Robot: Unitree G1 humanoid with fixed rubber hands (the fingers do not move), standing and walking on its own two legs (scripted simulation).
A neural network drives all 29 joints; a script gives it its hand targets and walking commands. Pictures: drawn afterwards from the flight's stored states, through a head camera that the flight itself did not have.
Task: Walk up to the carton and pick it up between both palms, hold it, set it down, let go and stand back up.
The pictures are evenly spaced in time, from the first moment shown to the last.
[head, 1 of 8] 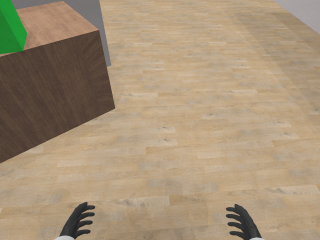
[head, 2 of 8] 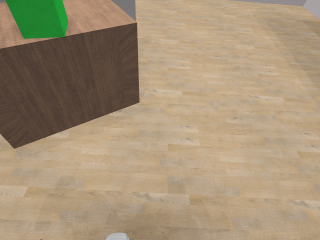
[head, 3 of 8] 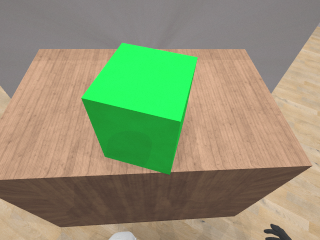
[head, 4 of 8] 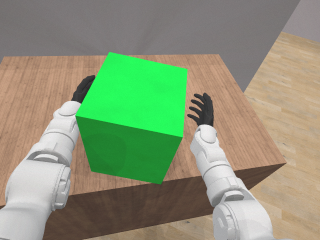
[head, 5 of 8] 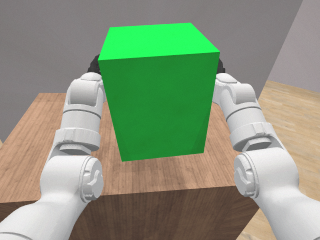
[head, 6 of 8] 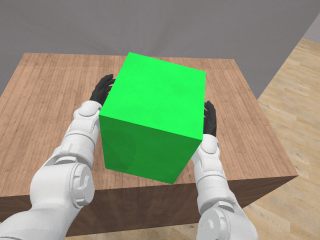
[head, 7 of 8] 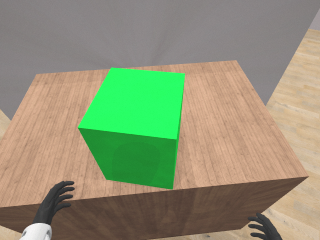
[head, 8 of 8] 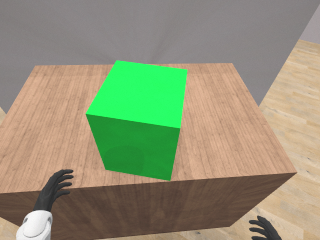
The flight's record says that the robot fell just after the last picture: no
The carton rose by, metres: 0.23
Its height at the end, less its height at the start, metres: +0.00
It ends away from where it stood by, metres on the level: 0.02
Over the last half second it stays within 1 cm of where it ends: yes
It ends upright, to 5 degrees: yes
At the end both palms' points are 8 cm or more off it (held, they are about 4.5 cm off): yes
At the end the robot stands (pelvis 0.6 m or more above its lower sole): yes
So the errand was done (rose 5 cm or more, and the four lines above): yes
